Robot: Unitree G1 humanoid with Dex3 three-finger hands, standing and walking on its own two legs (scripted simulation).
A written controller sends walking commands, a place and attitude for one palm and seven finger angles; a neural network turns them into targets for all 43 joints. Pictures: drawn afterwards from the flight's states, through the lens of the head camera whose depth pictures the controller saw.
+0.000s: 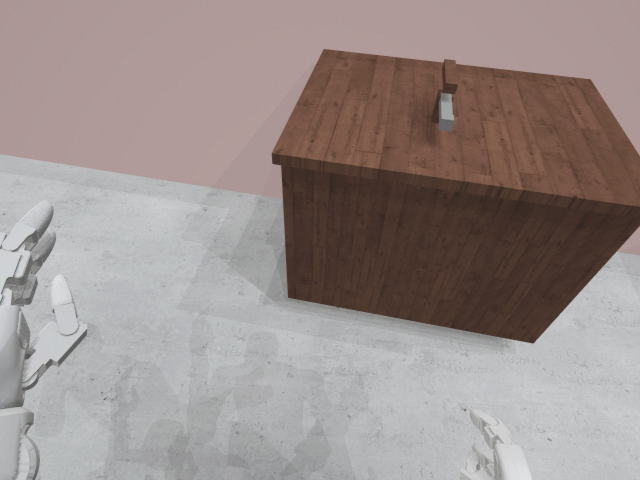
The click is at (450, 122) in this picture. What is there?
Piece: tap's lever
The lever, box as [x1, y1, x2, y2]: [438, 114, 453, 130]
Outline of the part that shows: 441,114 438,129 450,130 453,122 453,115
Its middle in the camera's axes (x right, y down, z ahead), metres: +0.29 -0.26 +0.88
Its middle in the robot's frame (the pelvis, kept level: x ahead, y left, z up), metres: +0.86 -0.23 +0.02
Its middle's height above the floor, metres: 0.80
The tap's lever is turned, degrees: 0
